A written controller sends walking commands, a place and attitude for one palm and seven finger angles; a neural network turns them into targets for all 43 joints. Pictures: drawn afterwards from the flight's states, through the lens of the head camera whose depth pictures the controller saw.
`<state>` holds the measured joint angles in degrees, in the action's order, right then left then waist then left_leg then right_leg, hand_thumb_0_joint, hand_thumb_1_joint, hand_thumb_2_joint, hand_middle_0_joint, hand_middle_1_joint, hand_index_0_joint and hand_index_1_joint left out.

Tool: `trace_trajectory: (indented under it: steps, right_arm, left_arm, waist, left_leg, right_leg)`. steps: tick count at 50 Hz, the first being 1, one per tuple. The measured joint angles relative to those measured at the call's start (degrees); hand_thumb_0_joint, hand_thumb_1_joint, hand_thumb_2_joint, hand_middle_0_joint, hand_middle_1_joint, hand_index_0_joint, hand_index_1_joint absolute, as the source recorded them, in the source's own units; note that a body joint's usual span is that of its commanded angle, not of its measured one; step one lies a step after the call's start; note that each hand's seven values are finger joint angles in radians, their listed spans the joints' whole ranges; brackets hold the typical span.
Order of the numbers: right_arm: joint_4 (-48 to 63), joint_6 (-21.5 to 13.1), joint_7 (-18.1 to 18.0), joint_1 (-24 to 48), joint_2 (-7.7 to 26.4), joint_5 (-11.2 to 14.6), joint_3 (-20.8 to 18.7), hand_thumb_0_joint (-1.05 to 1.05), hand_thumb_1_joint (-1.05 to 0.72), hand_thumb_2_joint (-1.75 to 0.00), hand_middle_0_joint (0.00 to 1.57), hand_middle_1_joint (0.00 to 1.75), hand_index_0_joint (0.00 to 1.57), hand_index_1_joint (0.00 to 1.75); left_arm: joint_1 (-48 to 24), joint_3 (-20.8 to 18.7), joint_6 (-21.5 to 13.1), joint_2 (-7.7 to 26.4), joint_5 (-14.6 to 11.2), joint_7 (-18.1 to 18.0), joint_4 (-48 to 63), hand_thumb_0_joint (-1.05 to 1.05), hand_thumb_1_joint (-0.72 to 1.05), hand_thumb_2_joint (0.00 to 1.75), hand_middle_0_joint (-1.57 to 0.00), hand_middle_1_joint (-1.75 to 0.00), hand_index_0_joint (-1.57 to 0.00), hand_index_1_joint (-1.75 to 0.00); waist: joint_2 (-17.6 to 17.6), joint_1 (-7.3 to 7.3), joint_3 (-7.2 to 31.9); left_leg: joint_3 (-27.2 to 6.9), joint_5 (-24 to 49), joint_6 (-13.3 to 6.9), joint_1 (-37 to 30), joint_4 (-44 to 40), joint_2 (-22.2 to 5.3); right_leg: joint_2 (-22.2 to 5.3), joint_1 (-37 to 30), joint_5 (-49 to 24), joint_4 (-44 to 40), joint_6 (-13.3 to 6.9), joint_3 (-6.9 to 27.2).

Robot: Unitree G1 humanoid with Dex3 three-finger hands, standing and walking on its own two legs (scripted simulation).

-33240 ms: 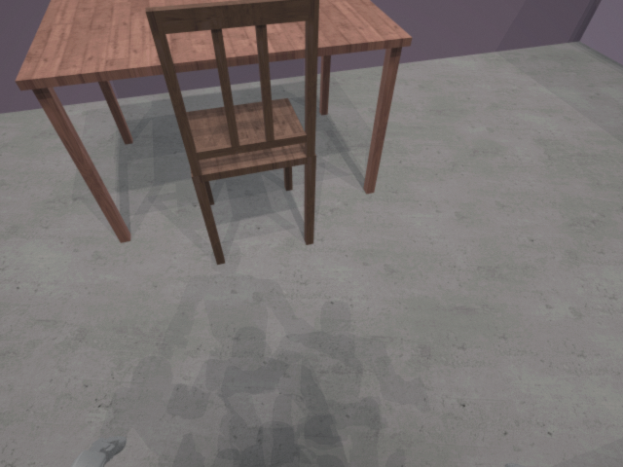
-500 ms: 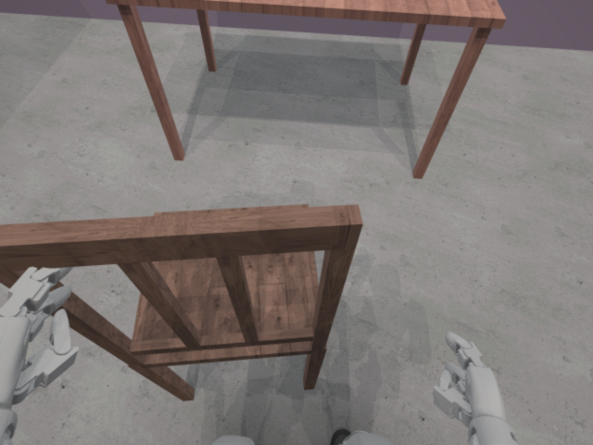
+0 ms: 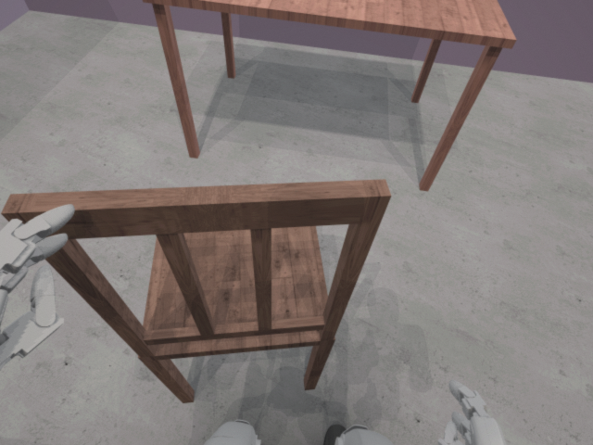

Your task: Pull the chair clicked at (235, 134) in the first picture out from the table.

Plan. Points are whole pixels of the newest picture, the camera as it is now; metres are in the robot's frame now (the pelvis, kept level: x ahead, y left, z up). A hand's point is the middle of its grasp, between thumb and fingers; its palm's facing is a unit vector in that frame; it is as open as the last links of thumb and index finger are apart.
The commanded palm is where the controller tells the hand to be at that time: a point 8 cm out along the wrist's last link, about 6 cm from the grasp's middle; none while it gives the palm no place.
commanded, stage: step back with the hand held close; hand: left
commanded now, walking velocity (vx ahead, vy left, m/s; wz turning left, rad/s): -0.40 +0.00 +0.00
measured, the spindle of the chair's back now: (192, 290) +0.32 +0.19 -0.04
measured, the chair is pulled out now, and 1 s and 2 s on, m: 0.78 0.77 0.77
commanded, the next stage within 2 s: stop stepping back and stand still in 0.54 s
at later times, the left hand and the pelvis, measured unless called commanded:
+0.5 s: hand out of the picture +0.15 +0.29 +0.19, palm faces +0.42 -0.79 -0.45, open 7.4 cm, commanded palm +0.09 +0.33 +0.19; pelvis -0.05 +0.03 +0.01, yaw -1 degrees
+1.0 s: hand out of the picture +0.05 +0.29 +0.19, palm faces +0.47 -0.76 -0.44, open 7.4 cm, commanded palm +0.00 +0.31 +0.19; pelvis -0.15 +0.02 +0.00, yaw -3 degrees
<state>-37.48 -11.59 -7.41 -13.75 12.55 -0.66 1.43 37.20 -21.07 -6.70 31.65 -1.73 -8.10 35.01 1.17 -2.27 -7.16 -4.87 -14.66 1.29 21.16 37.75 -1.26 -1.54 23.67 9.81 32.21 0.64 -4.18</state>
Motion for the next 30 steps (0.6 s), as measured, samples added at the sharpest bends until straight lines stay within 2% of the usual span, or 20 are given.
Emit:
trace_trajectory:
  steps: [2, 4, 7, 11, 14, 16, 18, 21, 22, 24, 27, 30]
  right_arm:
    - [0.3, -0.3, 0.2, -0.5, -0.4, 0.3, -0.6, 0.02, -0.90, -0.90, 0.21, 0.30, 0.21, 0.30]
    - [0.7, -0.2, 0.5, -0.7, -0.8, 0.5, -0.8, 0.02, -0.90, -0.90, 0.21, 0.30, 0.21, 0.30]
    - [0.4, 0.6, 1.4, 0.2, -0.6, 0.4, -1.5, 0.02, -0.90, -0.90, 0.21, 0.30, 0.21, 0.30]
    - [0.3, 3.0, 3.0, 2.2, 0.7, 0.6, -2.5, 0.02, -0.90, -0.90, 0.21, 0.30, 0.21, 0.30]
    - [0.1, 5.4, 3.8, 4.0, 1.3, 0.9, -2.3, 0.02, -0.90, -0.90, 0.21, 0.30, 0.21, 0.30]
    - [0.8, 6.8, 3.6, 4.8, 1.1, 1.0, -1.9, 0.02, -0.90, -0.90, 0.21, 0.30, 0.20, 0.30]
    - [2.4, 6.9, 3.5, 4.8, 0.5, 1.0, -1.6, 0.02, -0.90, -0.90, 0.21, 0.30, 0.20, 0.30]
    - [3.0, 4.9, 3.5, 2.8, -2.1, 0.3, -2.3, 0.02, -0.90, -0.90, 0.21, 0.30, 0.20, 0.30]
    - [2.6, 4.3, 3.7, 2.1, -2.8, 0.2, -2.4, 0.02, -0.90, -0.90, 0.21, 0.30, 0.20, 0.30]
    - [1.5, 3.1, 4.2, 1.1, -3.8, 0.2, -2.3, 0.02, -0.90, -0.90, 0.21, 0.30, 0.20, 0.30]
    - [-0.4, 1.8, 4.6, 1.4, -4.3, 0.0, -1.9, 0.02, -0.90, -0.90, 0.21, 0.30, 0.21, 0.30]
    - [-1.7, 0.8, 4.6, 3.8, -4.0, -0.7, -1.6, 0.02, -0.90, -0.90, 0.21, 0.30, 0.21, 0.30]
  left_arm:
    - [-1.7, -3.3, -2.3, 0.1, 0.3, -1.2, 0.2, 0.01, 0.89, 0.89, -0.43, -0.41, -0.33, -0.35]
    - [-4.2, -7.1, -4.2, -0.2, 0.3, -2.2, 0.4, 0.01, 0.89, 0.89, -0.39, -0.40, -0.30, -0.34]
    - [-8.2, -9.6, -6.7, -3.0, 0.6, -3.0, -1.7, 0.01, 0.89, 0.90, -0.33, -0.37, -0.26, -0.32]
    - [-12.0, -6.9, -6.6, -8.2, 1.1, -3.3, -7.4, 0.01, 0.89, 0.90, -0.27, -0.34, -0.23, -0.31]
    - [-12.5, -3.5, -4.5, -10.1, 1.0, -2.5, -10.4, 0.00, 0.90, 0.90, -0.24, -0.32, -0.21, -0.31]
    - [-11.7, -2.1, -3.3, -10.3, 0.8, -1.9, -10.8, 0.00, 0.90, 0.90, -0.23, -0.32, -0.21, -0.30]
    - [-9.9, -1.6, -2.3, -10.4, 1.3, -1.6, -9.5, 0.01, 0.89, 0.90, -0.22, -0.31, -0.21, -0.30]
    - [-7.3, -2.3, -2.3, -9.1, 1.4, -1.4, -5.6, 0.01, 0.89, 0.90, -0.22, -0.31, -0.21, -0.30]
    - [-6.4, -2.8, -2.7, -8.5, 1.1, -1.4, -3.4, 0.01, 0.89, 0.90, -0.22, -0.31, -0.21, -0.30]
    - [-4.7, -4.5, -4.3, -7.1, 0.3, -1.7, 1.4, 0.02, 0.89, 0.90, -0.21, -0.31, -0.21, -0.30]
    - [-3.8, -7.5, -7.4, -5.6, -0.8, -2.2, 5.7, 0.02, 0.89, 0.90, -0.21, -0.31, -0.21, -0.30]
    - [-6.8, -8.7, -9.2, -5.1, -1.2, -1.9, 4.0, 0.01, 0.89, 0.90, -0.21, -0.31, -0.21, -0.30]
  waist:
    - [-0.2, 0.38, 0.9]
    - [0.3, 0.54, 2.1]
    - [-0.8, 0.54, 4.6]
    - [-2.7, 0.64, 7.5]
    - [-2.1, 1.47, 7.8]
    - [-1.2, 2.30, 7.1]
    - [-0.8, 2.86, 5.4]
    - [-1.3, 4.11, 4.4]
    - [-1.3, 3.84, 4.6]
    - [-0.8, 2.30, 5.2]
    - [-0.3, 0.31, 5.9]
    - [-1.2, 0.26, 5.7]
  left_leg:
    - [-0.3, 0.2, 0.4, 0.3, 0.4, 0.2]
    - [0.1, -0.4, 0.5, 0.6, 1.2, 0.9]
    - [1.3, -2.9, 0.0, 1.1, 2.9, 0.8]
    - [3.3, -11.3, -1.2, 3.2, 6.6, 1.1]
    - [5.5, -10.9, -1.7, 1.9, 6.4, 1.4]
    - [6.0, -7.0, -2.1, 1.1, 2.4, 1.5]
    - [6.2, 0.1, -2.9, 1.5, 0.6, 0.6]
    - [3.7, 1.8, -2.8, 2.7, -1.1, -1.0]
    - [3.1, 2.4, -2.6, 3.0, -2.3, -1.6]
    - [3.1, 4.0, -2.2, 3.6, -4.6, -2.6]
    - [4.7, 6.0, -2.0, 4.7, -7.0, -3.7]
    - [5.8, 8.1, -1.9, 6.4, -8.2, -3.9]
  right_leg:
    - [0.3, 0.2, 0.6, 0.8, 0.4, 0.7]
    - [0.0, 0.4, -2.9, 1.1, 0.2, 1.8]
    - [-0.1, 1.0, -3.1, 2.3, -0.2, 2.5]
    - [-0.8, 2.1, -3.3, 0.8, 0.0, 3.5]
    - [-2.2, 2.9, -5.6, -0.7, 0.8, 3.6]
    - [-2.7, 4.2, -3.2, -0.3, 1.3, 3.4]
    - [-1.5, 6.0, 5.1, 5.0, 1.6, 3.8]
    - [2.0, 8.0, 11.7, 26.0, 1.5, 4.3]
    - [2.7, 7.4, 13.2, 30.1, 1.2, 4.1]
    - [2.7, 4.5, 15.4, 31.5, 1.0, 3.0]
    - [1.6, -1.9, 16.9, 23.4, 0.7, 2.6]
    - [1.1, -7.0, 16.6, 14.0, 0.6, 4.1]
